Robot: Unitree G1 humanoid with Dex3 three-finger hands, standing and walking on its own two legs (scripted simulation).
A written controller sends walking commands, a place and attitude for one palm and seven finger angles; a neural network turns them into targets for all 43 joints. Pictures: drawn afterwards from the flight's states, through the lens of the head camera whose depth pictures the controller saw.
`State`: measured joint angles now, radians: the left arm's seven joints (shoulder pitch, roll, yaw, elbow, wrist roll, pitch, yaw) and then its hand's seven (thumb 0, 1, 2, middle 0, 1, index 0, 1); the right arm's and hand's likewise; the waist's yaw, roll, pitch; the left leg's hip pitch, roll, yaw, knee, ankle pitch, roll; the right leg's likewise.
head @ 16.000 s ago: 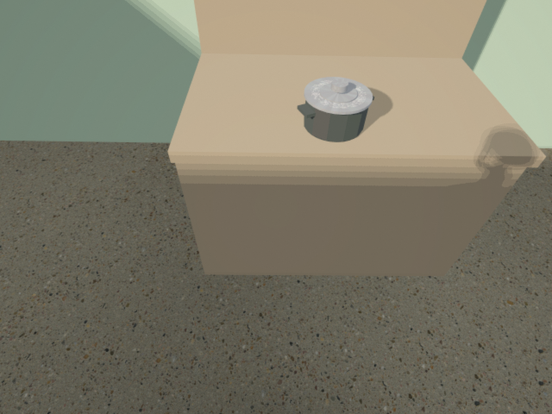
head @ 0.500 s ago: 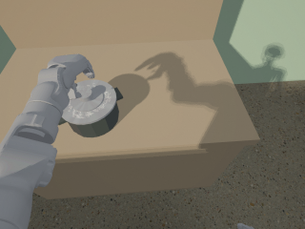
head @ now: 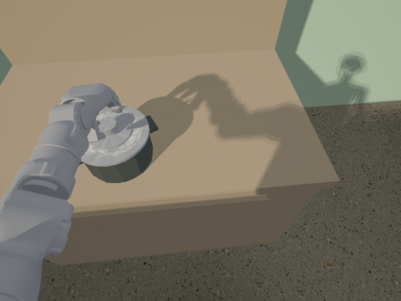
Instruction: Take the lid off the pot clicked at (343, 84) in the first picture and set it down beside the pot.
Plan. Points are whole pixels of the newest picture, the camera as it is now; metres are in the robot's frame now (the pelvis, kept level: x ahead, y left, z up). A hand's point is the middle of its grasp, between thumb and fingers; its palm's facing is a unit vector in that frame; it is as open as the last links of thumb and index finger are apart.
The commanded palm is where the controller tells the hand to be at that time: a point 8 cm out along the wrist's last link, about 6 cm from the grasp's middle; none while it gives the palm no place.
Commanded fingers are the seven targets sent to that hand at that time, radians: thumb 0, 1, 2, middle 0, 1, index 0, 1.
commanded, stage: lower the open fingers around the knob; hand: left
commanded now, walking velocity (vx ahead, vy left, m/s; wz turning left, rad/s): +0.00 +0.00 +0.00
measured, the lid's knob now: (107, 126) +0.50 +0.21 +0.04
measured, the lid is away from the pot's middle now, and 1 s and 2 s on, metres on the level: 0.00 0.00 0.00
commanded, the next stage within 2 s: close the fingers and squeeze the knob in 0.50 s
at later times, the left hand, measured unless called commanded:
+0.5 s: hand (103, 129) +0.47 +0.20 +0.07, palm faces -0.37 -0.08 -0.92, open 10.0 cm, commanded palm +0.47 +0.20 +0.12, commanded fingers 0.00 -0.26 1.36 -0.83 -0.08 -0.83 -0.08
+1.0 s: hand (101, 129) +0.47 +0.21 +0.06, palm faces -0.38 -0.06 -0.92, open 9.3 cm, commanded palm +0.48 +0.20 +0.12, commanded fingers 0.00 0.11 0.94 -0.55 -0.99 -0.55 -0.99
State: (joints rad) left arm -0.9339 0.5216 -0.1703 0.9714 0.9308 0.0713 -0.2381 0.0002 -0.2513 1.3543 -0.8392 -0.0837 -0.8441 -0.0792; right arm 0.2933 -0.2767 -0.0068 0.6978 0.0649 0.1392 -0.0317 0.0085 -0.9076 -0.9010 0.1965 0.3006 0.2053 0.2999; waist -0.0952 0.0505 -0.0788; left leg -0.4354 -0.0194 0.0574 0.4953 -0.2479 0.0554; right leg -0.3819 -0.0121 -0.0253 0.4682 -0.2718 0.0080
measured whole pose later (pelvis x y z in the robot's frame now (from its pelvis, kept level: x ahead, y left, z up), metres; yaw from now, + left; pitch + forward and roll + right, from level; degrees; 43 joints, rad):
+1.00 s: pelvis +0.00 +0.00 +0.00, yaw -1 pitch +12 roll -1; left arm -0.93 0.53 -0.16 1.05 0.95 0.06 -0.19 0.00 0.01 0.98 -0.54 -0.87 -0.54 -0.87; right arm 0.30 -0.27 -0.01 0.71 0.07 0.14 -0.05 0.01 -0.91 -0.90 0.20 0.30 0.21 0.30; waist -0.11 0.05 -0.09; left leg -0.48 -0.01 0.06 0.53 -0.26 0.05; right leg -0.43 0.00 -0.02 0.49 -0.28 0.00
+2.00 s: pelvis +0.00 +0.00 +0.00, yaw -1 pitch +12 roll -1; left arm -0.95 0.52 -0.16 1.07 0.95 0.07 -0.19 -0.01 0.31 0.57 -0.65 -0.98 -0.71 -0.98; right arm 0.29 -0.27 0.00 0.70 0.07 0.13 -0.06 0.01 -0.91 -0.90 0.20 0.30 0.21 0.30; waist -0.12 0.04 -0.09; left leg -0.48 0.00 0.06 0.53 -0.26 0.05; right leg -0.42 0.00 -0.01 0.49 -0.27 0.00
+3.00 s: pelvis +0.00 -0.01 +0.00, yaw +0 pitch +10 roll -1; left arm -0.98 0.51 -0.18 1.02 0.94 0.11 -0.23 0.01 0.33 0.56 -0.64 -0.97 -0.71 -0.98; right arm 0.28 -0.27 0.01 0.71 0.07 0.09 -0.07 0.01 -0.91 -0.90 0.20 0.30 0.21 0.30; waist -0.11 0.05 -0.08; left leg -0.42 -0.01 0.05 0.49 -0.24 0.05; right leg -0.36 0.00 -0.03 0.45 -0.26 0.00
